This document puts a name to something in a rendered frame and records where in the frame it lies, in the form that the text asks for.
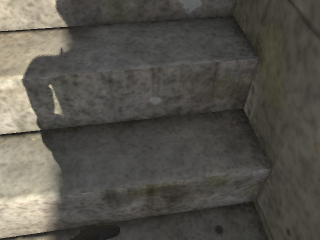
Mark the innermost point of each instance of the robot left hand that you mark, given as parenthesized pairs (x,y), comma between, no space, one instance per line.
(102,232)

